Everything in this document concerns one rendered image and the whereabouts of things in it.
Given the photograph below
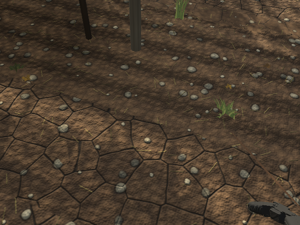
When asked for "robot right hand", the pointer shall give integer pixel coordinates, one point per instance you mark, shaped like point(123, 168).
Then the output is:
point(276, 211)

